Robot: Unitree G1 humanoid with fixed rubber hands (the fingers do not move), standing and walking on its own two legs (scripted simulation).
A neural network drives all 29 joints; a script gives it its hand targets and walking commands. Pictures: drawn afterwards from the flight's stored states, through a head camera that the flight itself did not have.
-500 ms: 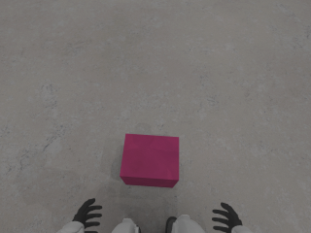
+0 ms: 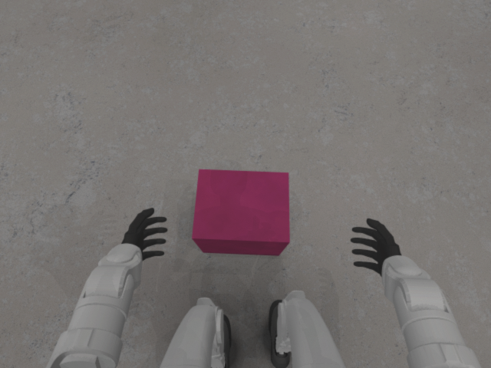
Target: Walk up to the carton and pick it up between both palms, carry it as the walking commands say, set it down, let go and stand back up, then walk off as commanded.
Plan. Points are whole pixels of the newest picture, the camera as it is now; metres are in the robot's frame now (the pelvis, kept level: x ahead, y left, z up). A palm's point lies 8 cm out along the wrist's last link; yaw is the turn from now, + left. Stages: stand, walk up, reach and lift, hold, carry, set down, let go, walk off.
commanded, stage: reach and lift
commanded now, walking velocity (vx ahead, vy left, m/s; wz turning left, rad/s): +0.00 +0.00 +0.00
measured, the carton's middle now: (242, 216) +0.50 +0.01 -0.56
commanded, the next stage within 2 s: none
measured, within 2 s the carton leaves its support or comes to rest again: neither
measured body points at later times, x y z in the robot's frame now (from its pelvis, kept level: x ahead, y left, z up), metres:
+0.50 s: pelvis -0.02 -0.01 -0.03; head +0.25 -0.01 +0.33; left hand +0.47 +0.22 -0.12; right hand +0.45 -0.24 -0.13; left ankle +0.05 +0.09 -0.65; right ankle +0.09 -0.11 -0.65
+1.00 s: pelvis -0.01 +0.00 -0.08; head +0.30 +0.01 +0.24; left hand +0.53 +0.23 -0.19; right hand +0.50 -0.25 -0.19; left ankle +0.05 +0.09 -0.65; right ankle +0.09 -0.12 -0.65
